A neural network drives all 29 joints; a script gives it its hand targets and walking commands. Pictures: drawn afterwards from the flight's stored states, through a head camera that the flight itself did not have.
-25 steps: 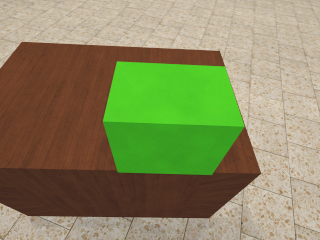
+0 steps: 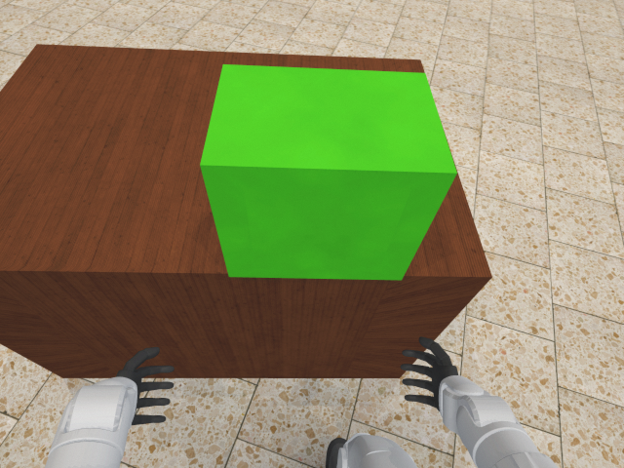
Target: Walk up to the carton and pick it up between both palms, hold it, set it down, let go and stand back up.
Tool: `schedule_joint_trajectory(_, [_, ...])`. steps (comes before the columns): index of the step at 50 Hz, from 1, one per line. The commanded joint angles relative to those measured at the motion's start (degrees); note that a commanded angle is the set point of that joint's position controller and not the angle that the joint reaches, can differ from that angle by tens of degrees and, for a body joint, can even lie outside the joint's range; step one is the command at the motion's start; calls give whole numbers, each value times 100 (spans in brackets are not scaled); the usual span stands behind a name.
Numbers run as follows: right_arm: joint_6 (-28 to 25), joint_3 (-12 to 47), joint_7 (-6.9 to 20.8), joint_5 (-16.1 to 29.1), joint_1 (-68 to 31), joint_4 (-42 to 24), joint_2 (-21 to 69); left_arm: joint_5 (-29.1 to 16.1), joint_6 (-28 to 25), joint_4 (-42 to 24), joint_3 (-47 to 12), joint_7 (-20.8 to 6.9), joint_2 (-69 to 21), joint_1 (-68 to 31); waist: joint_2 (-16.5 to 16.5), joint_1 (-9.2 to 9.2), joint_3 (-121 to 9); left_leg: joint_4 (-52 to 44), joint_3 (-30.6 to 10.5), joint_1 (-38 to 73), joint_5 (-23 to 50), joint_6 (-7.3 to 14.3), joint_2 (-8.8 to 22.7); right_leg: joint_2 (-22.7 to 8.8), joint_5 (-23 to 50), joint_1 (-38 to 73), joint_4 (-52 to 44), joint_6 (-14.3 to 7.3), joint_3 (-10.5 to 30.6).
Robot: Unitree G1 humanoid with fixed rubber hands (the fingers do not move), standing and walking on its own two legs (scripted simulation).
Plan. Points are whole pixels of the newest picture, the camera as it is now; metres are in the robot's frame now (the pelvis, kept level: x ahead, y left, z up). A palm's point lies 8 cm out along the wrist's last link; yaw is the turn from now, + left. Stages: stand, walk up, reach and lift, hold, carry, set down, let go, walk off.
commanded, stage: reach and lift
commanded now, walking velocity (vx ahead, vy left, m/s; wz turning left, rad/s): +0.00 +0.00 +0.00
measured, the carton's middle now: (320, 182) +0.49 -0.04 +0.03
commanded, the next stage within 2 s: none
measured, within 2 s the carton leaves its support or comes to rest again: neither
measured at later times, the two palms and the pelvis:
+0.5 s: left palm out of the picture +0.11 +0.21 -0.05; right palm (466, 461) +0.12 -0.20 -0.07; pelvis -0.05 -0.05 +0.00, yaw +7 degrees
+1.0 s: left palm out of the picture +0.10 +0.20 -0.05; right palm (486, 425) +0.15 -0.23 -0.05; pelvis -0.06 -0.08 +0.00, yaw +11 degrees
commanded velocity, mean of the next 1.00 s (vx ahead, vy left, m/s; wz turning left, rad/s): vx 0.00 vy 0.00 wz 0.00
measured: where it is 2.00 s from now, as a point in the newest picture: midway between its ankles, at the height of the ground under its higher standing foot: outside the picture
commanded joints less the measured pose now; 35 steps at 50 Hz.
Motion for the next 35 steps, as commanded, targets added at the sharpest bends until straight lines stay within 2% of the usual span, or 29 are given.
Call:
schedule_joint_trajectory(1, [-13,-594,-312,-430,1376,-1158,-913,188,343,-976,146,-37,346,2471,-234,-33,-29,-1518,215,-1368,2126,-242,-198,191,329,2555,-738,-89,223])
schedule_joint_trajectory(2, [-51,-670,-269,-719,1170,-1622,-678,170,45,-1310,168,-3,554,2055,-298,-49,294,-1780,287,-2221,1004,72,-177,278,-265,2807,-733,26,174])
schedule_joint_trajectory(3, [-152,-818,-149,-1068,944,-2044,-448,156,-399,-1559,283,128,624,1507,-53,127,242,-2103,194,-3111,111,300,164,349,-440,3274,-201,127,97])
schedule_joint_trajectory(4, [-205,-814,-26,-1211,924,-2309,-192,195,-809,-1354,282,252,812,965,364,116,19,-2183,272,-3935,-450,610,441,404,-277,3648,251,153,152])
schedule_joint_trajectory(5, [-250,-889,91,-1486,969,-2425,-55,144,-1285,-1146,334,379,744,766,595,315,-112,-2383,197,-5046,-1051,871,779,511,-136,4437,764,212,80])
schedule_joint_trajectory(6, [-397,-987,216,-1641,833,-2598,25,133,-1721,-1228,337,487,711,276,1049,253,-623,-2575,162,-5878,-1682,1055,1063,589,121,5186,1370,255,186])
schedule_joint_trajectory(7, [-490,-905,300,-1620,836,-2752,82,19,-2010,-1230,309,598,873,-24,1174,165,-929,-2635,102,-6514,-1586,1193,1216,667,407,5475,1710,310,327])
schedule_joint_trajectory(8, [-540,-940,301,-1607,1041,-2806,173,-96,-2220,-1080,174,612,751,211,1310,143,-1064,-2367,187,-6692,-1770,1207,1195,572,300,5624,1800,287,702])
schedule_joint_trajectory(9, [-628,-897,251,-1711,999,-2962,225,-239,-2388,-1154,58,641,841,95,678,27,-1450,-2011,162,-6338,-1009,1155,1039,427,574,5190,1751,290,896])
schedule_joint_trajectory(10, [-656,-910,237,-1633,982,-2963,408,-493,-2476,-1209,-68,655,949,66,271,192,-1573,-1341,-18,-5580,-148,953,854,131,721,4237,1587,307,1159])
schedule_joint_trajectory(11, [-650,-916,155,-1501,1230,-2825,434,-815,-2466,-1361,-272,618,1221,24,-534,-137,-1786,-736,-97,-4284,1008,618,605,-161,959,3007,1150,347,1293])
schedule_joint_trajectory(12, [-614,-684,101,-1140,1335,-2725,620,-1034,-2319,-1325,-305,580,1315,-1,-343,138,-1994,-361,-91,-3279,1586,350,328,-485,823,2139,708,272,1427])
schedule_joint_trajectory(13, [-536,-485,22,-1018,1629,-2648,732,-1278,-2171,-1068,-449,485,1468,119,-635,-4,-1964,-234,-128,-2544,1851,293,263,-569,1236,1471,536,302,1379])
schedule_joint_trajectory(14, [-434,-415,-44,-933,1731,-2635,837,-1361,-2053,-1061,-390,352,1474,196,-611,-41,-1755,-115,-65,-2157,1696,235,201,-735,972,1248,298,391,1547])
schedule_joint_trajectory(15, [-278,-427,-186,-890,1862,-2400,816,-1344,-1860,-496,-294,175,1704,329,-602,-243,-1435,-348,-43,-2174,1211,239,102,-847,986,1437,85,413,1542])
schedule_joint_trajectory(17, [-11,-489,-435,-770,2138,-2270,702,-1230,-1634,-368,-191,-24,1636,719,-348,-185,-1114,-688,21,-1695,1326,157,31,-647,780,1771,-176,375,1114])
schedule_joint_trajectory(19, [195,-375,-672,-508,2542,-2554,686,-968,-1483,-530,126,-129,1692,1253,-37,96,-885,-1070,118,-1563,1280,164,-72,-617,387,2177,-596,324,986])
schedule_joint_trajectory(20, [219,-379,-782,-547,2730,-2684,594,-852,-1451,-557,184,-127,1758,1511,56,97,-858,-1230,217,-1500,1482,120,-97,-505,388,2300,-714,335,837])
schedule_joint_trajectory(21, [206,-385,-818,-609,2656,-2911,516,-783,-1435,-777,367,-129,1848,1589,-5,237,-746,-1206,189,-1514,1368,128,-195,-465,39,2370,-729,367,805])
schedule_joint_trajectory(24, [243,-478,-806,-816,2381,-3263,708,-591,-1662,-604,326,-79,1710,1280,505,68,-328,-1607,181,-2281,399,382,83,-374,-1059,2931,-794,446,1018])
schedule_joint_trajectory(25, [218,-383,-722,-893,2287,-3558,708,-529,-1771,-407,438,-36,1710,1208,466,259,-421,-1823,264,-2576,156,419,73,-235,-1064,3137,-677,416,841])
schedule_joint_trajectory(26, [228,-373,-677,-976,2237,-3694,847,-505,-1956,-211,437,-42,1687,1033,596,252,-426,-1937,241,-3169,-408,645,224,-238,-1520,3434,-569,465,1038])
schedule_joint_trajectory(27, [197,-329,-621,-1034,2098,-3822,848,-495,-2194,-22,509,12,1597,760,397,244,-459,-2020,180,-3457,-569,768,321,-206,-1464,3575,-363,482,934])
schedule_joint_trajectory(28, [132,-469,-589,-1155,2021,-4089,804,-503,-2446,22,586,55,1707,577,475,138,-844,-1970,126,-3665,-598,823,440,-229,-1414,3769,-210,529,1155])
schedule_joint_trajectory(30, [-9,-611,-493,-1298,1990,-4098,883,-646,-2952,-183,349,130,1620,182,832,-18,-1019,-1920,67,-4225,-901,892,674,-118,-1341,3994,218,525,1243])
schedule_joint_trajectory(31, [-87,-564,-447,-1308,1936,-4217,913,-757,-3173,-30,305,185,1734,-85,741,17,-1258,-2040,45,-4420,-1095,959,723,-54,-1174,4050,439,540,1118])
schedule_joint_trajectory(32, [-111,-570,-430,-1322,1864,-4064,838,-915,-3318,143,-68,221,1506,-291,732,-166,-1075,-2120,-62,-4481,-953,974,722,25,-887,3953,539,446,950])
schedule_joint_trajectory(34, [-86,-742,-336,-1393,1715,-3966,724,-1015,-3454,391,-166,234,1335,-346,673,-224,-1093,-1915,-110,-4350,-1029,848,691,-43,-1389,3555,451,354,1217])
schedule_joint_trajectory(35, [-75,-677,-320,-1283,1836,-3780,733,-1145,-3479,332,-332,234,1366,-385,499,-30,-976,-1765,-17,-4128,-658,763,529,-127,-1445,3184,335,346,1280])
